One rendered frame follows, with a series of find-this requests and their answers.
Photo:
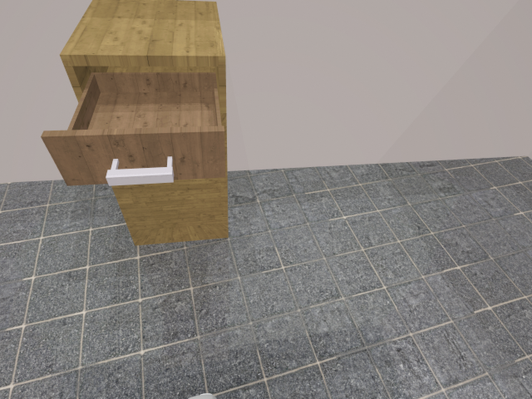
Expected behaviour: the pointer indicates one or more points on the handle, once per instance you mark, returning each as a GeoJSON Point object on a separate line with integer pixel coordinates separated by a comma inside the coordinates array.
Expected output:
{"type": "Point", "coordinates": [140, 176]}

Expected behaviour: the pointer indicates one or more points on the cabinet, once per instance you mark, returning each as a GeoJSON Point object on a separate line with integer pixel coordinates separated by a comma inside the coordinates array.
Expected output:
{"type": "Point", "coordinates": [157, 36]}

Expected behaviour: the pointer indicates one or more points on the drawer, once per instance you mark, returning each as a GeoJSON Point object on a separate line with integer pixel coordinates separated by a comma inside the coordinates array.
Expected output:
{"type": "Point", "coordinates": [141, 118]}

